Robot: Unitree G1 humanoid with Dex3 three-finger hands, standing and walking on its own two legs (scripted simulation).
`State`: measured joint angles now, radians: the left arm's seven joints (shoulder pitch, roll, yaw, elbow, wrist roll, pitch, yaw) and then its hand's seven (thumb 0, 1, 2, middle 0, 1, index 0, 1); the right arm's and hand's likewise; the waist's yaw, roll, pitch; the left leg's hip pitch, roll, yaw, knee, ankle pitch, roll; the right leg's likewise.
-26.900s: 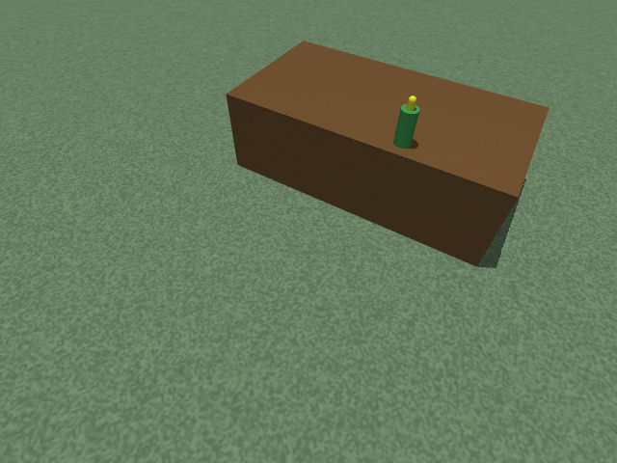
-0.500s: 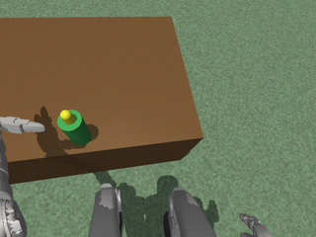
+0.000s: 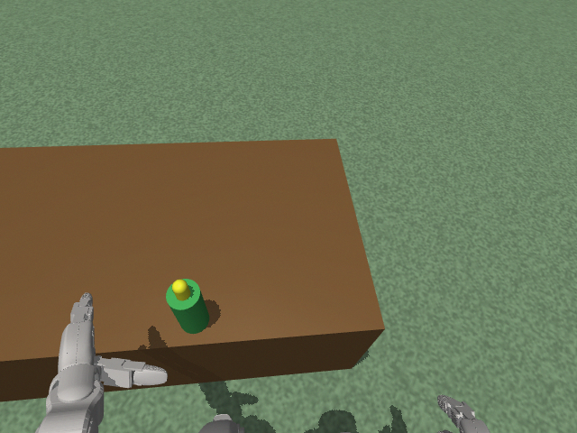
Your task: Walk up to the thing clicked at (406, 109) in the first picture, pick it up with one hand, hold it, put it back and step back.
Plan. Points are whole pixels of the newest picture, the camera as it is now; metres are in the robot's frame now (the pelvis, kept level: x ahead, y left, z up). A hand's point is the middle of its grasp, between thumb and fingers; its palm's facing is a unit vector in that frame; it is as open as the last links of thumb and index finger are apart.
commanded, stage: home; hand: left
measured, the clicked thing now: (187, 303) +0.40 +0.19 -0.25
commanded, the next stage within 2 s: none
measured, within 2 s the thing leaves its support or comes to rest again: neither
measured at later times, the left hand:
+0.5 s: hand (162, 427) +0.16 +0.16 -0.07, palm faces +0.17 -0.95 -0.26, open 17.4 cm
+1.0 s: hand out of the picture +0.09 +0.25 -0.11, palm faces -0.02 -0.92 -0.39, open 17.6 cm
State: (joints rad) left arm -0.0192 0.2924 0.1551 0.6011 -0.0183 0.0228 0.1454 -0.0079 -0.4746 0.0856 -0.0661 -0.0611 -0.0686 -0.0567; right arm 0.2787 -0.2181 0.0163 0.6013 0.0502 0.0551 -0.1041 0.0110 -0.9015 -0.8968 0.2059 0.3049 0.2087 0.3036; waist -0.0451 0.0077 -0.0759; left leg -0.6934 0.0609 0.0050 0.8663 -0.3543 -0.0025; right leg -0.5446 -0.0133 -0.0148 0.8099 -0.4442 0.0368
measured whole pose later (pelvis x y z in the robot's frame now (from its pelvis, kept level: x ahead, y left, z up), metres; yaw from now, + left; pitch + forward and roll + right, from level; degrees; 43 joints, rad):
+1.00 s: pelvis +0.01 -0.01 +0.03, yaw +1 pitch -2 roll +0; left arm 0.26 0.36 0.00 0.85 0.03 0.00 0.04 -0.01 -0.58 0.02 -0.05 -0.04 -0.06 -0.04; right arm 0.23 -0.32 -0.03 0.92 -0.03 0.02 -0.01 0.01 -0.90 -0.90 0.20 0.30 0.21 0.30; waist -0.01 0.00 0.01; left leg -0.28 0.02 0.03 0.56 -0.25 0.00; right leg -0.16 -0.05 0.00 0.55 -0.36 0.04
